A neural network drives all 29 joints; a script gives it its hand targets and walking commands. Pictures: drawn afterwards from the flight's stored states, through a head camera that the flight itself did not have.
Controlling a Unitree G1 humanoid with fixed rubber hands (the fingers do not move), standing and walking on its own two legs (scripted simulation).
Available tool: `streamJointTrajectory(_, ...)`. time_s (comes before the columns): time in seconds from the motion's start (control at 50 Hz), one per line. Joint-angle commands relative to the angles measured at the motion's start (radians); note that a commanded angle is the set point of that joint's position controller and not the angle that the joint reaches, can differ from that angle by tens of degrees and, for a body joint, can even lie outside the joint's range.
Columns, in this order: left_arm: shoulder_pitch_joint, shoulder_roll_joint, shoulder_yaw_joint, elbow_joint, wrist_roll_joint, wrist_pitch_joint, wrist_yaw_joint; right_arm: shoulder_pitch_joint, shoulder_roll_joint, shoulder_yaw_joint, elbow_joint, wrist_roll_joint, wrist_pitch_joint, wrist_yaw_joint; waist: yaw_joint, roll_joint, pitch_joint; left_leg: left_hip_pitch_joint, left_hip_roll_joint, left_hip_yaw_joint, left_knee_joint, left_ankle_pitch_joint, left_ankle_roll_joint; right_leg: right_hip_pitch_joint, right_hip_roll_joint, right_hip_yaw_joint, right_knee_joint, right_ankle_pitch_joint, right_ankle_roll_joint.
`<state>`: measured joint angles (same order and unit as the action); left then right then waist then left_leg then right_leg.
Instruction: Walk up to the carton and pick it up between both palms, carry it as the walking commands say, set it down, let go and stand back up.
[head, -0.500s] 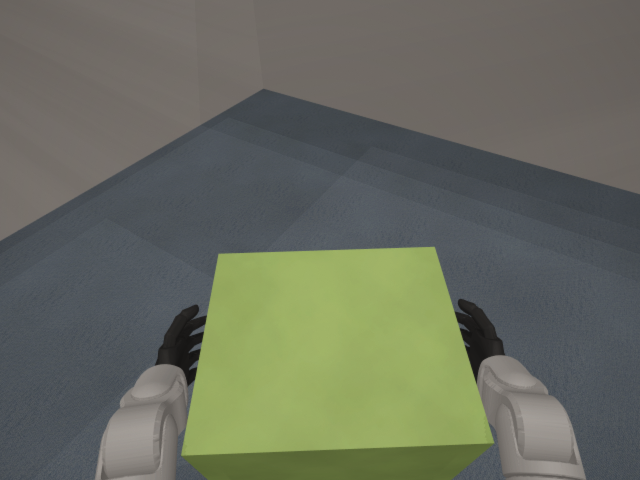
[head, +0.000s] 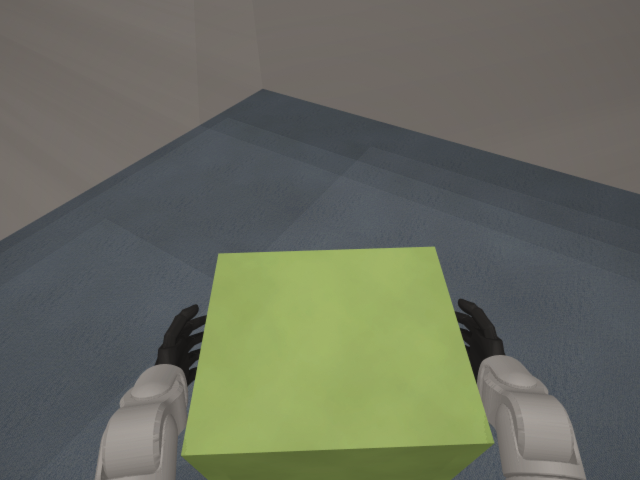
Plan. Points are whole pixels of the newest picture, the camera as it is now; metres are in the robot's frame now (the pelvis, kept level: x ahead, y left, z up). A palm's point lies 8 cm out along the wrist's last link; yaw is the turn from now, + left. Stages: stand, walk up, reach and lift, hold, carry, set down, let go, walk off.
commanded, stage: carry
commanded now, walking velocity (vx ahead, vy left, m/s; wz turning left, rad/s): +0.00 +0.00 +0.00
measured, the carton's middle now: (330, 383) +0.26 +0.00 -0.03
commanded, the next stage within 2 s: none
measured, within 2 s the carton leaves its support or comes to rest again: neither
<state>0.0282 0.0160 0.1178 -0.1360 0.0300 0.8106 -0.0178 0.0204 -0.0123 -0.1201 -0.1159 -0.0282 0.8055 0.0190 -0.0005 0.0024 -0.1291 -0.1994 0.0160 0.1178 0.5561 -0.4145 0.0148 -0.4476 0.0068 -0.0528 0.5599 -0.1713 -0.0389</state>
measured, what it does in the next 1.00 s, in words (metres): stands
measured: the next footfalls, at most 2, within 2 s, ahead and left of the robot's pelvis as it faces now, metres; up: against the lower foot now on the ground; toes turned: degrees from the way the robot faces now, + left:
none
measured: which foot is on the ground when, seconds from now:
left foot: down 0.00-1.00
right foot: down 0.00-1.00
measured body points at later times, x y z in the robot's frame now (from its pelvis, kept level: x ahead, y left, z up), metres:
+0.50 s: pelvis +0.00 +0.00 +0.00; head -0.02 +0.00 +0.45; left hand +0.26 +0.19 +0.04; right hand +0.26 -0.19 +0.04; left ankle -0.08 +0.10 -0.73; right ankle +0.07 -0.10 -0.73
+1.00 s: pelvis +0.00 +0.01 +0.00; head -0.02 +0.00 +0.45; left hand +0.23 +0.19 +0.08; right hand +0.24 -0.18 +0.07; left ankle -0.08 +0.10 -0.73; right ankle +0.07 -0.10 -0.73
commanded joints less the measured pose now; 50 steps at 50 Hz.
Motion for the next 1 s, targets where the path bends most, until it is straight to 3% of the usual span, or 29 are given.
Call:
streamJointTrajectory(0.0, -0.359, -0.563, -0.537, -0.191, -0.117, -0.038, -0.061, -0.360, 0.568, 0.524, -0.173, 0.102, -0.030, 0.060, 0.000, -0.004, -0.156, -0.036, 0.097, -0.091, -0.100, 0.196, -0.002, 0.166, -0.106, 0.115, -0.056, 0.199, -0.015)
streamJointTrajectory(0.8, -0.360, -0.564, -0.538, -0.196, -0.117, -0.035, -0.060, -0.361, 0.568, 0.524, -0.176, 0.101, -0.027, 0.059, 0.001, -0.004, -0.154, -0.040, 0.099, -0.087, -0.100, 0.188, -0.001, 0.166, -0.106, 0.112, -0.055, 0.200, -0.016)
streamJointTrajectory(0.82, -0.354, -0.623, -0.599, -0.316, -0.167, -0.023, -0.056, -0.357, 0.629, 0.591, -0.294, 0.152, -0.014, 0.056, 0.001, 0.001, -0.152, -0.044, 0.092, -0.085, -0.097, 0.178, -0.001, 0.168, -0.116, 0.122, -0.060, 0.199, -0.014)
streamJointTrajectory(0.84, -0.354, -0.746, -0.733, -0.576, -0.271, 0.019, -0.044, -0.355, 0.748, 0.730, -0.549, 0.256, 0.028, 0.045, 0.001, 0.002, -0.158, -0.042, 0.088, -0.083, -0.084, 0.180, -0.004, 0.168, -0.135, 0.134, -0.060, 0.207, -0.011)
streamJointTrajectory(0.86, -0.305, -0.746, -0.756, -0.621, -0.281, 0.076, -0.033, -0.298, 0.738, 0.751, -0.589, 0.266, 0.086, 0.034, 0.001, -0.001, -0.184, -0.023, 0.084, -0.078, -0.054, 0.213, -0.006, 0.172, -0.153, 0.148, -0.052, 0.238, -0.015)
streamJointTrajectory(0.9, -0.237, -0.631, -0.703, -0.523, -0.233, 0.167, -0.023, -0.233, 0.629, 0.707, -0.493, 0.225, 0.175, 0.024, -0.004, -0.033, -0.218, 0.003, 0.069, -0.059, 0.007, 0.270, -0.009, 0.174, -0.183, 0.179, -0.042, 0.289, -0.034)
streamJointTrajectory(0.98, -0.265, -0.607, -0.692, -0.527, -0.239, 0.239, -0.025, -0.259, 0.626, 0.711, -0.483, 0.234, 0.239, 0.028, -0.006, -0.067, -0.146, -0.047, 0.052, -0.069, -0.035, 0.132, 0.006, 0.109, -0.208, 0.199, -0.075, 0.143, -0.027)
